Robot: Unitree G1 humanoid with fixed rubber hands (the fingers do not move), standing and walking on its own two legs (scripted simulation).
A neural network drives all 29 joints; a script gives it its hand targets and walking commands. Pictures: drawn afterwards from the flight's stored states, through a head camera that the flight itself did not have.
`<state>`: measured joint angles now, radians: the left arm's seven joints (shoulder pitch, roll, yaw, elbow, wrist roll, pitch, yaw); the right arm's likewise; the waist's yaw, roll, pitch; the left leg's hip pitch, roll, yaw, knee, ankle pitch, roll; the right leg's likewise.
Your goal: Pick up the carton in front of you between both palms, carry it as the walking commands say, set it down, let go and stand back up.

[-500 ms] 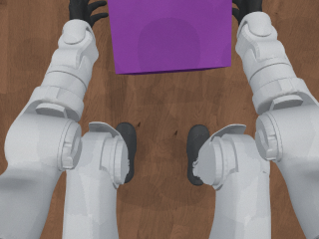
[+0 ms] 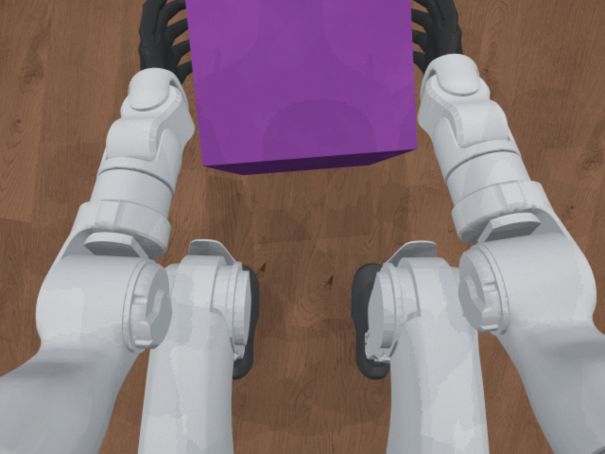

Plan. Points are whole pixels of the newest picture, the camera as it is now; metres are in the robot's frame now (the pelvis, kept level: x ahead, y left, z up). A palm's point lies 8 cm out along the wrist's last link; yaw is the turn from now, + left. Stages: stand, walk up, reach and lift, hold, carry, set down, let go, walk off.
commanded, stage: reach and lift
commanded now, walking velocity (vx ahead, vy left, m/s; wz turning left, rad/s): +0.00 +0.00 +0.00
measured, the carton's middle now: (301, 87) +0.52 +0.00 -0.19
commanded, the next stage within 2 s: none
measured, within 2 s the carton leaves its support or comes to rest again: neither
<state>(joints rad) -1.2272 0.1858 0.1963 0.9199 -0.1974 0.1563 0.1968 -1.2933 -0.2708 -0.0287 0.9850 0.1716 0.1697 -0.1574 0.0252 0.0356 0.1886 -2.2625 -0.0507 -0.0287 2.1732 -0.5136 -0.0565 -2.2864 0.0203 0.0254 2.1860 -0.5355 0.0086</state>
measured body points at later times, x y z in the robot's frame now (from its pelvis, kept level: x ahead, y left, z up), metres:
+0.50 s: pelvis +0.01 +0.01 +0.13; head +0.25 -0.01 +0.51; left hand +0.50 +0.14 +0.07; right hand +0.49 -0.16 +0.06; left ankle +0.12 +0.13 -0.33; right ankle +0.12 -0.12 -0.33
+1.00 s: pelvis +0.06 +0.01 +0.27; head +0.19 -0.01 +0.70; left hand +0.46 +0.14 +0.23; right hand +0.45 -0.16 +0.23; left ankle +0.12 +0.13 -0.33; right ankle +0.12 -0.12 -0.33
